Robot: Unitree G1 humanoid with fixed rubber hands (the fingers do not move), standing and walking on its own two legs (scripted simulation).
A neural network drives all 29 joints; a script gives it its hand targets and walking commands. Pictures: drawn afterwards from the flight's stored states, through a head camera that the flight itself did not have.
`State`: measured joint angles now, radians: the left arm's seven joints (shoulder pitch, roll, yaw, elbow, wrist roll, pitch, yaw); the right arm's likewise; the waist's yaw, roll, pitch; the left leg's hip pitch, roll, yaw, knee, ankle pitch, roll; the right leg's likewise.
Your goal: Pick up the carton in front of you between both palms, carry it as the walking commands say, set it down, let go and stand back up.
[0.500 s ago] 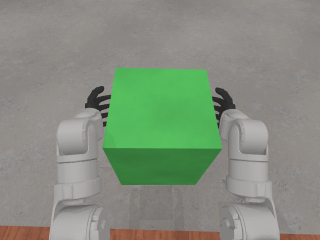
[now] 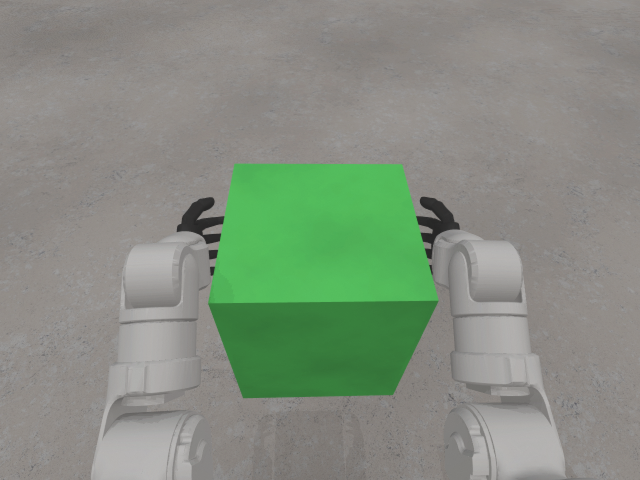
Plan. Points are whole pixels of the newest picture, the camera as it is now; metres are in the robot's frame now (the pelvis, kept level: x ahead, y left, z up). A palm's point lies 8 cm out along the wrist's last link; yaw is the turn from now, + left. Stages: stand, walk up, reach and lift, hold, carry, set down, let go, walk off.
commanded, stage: carry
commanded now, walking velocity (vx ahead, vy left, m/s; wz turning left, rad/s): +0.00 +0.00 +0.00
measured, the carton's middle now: (318, 286) +0.36 +0.00 +0.05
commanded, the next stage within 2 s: none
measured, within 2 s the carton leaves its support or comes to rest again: neither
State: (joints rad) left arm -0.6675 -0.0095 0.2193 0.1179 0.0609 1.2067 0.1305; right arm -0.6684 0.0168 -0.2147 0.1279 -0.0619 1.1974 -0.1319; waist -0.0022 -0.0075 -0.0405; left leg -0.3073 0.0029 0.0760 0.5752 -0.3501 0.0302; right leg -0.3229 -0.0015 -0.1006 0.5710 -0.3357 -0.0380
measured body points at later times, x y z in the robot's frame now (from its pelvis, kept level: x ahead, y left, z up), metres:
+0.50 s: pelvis -0.02 +0.00 +0.00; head -0.06 +0.01 +0.45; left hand +0.33 +0.16 +0.13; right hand +0.33 -0.15 +0.13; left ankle -0.04 +0.10 -0.73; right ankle -0.03 -0.09 -0.73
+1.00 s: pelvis +0.12 -0.02 -0.01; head +0.14 -0.02 +0.44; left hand +0.48 +0.15 +0.09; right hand +0.50 -0.16 +0.09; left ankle +0.02 +0.10 -0.66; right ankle +0.14 -0.08 -0.73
